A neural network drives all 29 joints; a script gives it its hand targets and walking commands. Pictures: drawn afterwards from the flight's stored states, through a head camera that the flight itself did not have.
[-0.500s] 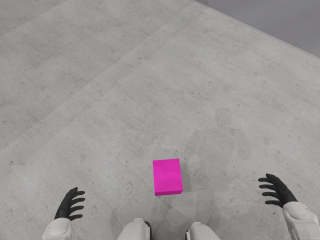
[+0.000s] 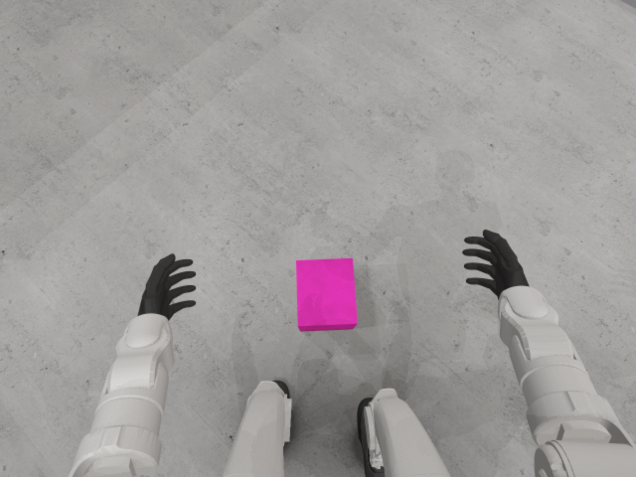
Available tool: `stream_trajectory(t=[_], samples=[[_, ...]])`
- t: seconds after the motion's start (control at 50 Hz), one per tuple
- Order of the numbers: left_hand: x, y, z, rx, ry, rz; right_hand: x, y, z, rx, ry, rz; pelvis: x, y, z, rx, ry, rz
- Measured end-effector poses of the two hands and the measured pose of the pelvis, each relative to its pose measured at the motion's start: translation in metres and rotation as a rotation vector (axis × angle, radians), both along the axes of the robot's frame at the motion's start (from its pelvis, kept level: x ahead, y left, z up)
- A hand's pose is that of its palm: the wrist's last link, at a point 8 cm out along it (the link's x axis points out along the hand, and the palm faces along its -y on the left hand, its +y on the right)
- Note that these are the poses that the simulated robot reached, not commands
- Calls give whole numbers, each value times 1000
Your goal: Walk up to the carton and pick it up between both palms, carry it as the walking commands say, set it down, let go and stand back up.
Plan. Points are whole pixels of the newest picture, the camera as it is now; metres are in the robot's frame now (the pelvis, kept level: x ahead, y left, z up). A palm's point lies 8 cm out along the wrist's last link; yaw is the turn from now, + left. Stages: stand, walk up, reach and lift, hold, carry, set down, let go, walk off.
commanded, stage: reach and lift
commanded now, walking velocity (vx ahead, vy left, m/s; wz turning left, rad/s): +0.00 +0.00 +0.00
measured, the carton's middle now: (325, 296) +0.43 +0.00 -0.63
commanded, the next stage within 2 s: none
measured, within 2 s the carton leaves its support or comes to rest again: neither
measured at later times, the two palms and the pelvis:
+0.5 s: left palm (222, 234) +0.45 +0.18 -0.15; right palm (446, 225) +0.46 -0.18 -0.15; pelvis -0.02 +0.02 -0.04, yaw -1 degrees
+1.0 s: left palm (241, 256) +0.45 +0.17 -0.28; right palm (425, 249) +0.46 -0.18 -0.27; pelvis -0.03 +0.01 -0.14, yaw -1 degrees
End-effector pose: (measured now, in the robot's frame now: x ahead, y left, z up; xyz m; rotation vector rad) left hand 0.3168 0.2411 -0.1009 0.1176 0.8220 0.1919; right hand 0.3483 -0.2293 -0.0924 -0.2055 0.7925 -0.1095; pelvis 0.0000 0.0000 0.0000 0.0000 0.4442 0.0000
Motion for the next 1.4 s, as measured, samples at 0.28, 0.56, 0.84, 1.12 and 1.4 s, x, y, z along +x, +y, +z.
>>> stream_trajectory(t=[0.28,0.56,0.84,1.12,1.4], samples=[[80,-35,-28,-57,-115,-17,65,31,-28,77,-97,-20,-20,9,-25,-15,164,4],[128,-68,-61,-89,-199,-16,109,55,-65,121,-173,-29,-19,21,-44,-21,326,-2],[127,-66,-122,-87,-173,-2,108,51,-124,118,-144,-35,-25,16,-91,-18,395,3],[126,-70,-223,-81,-164,2,104,55,-224,116,-150,-38,-39,12,-178,-9,437,-4],[127,-73,-305,-86,-139,-6,102,61,-306,116,-128,-38,-58,10,-249,-7,376,-9]])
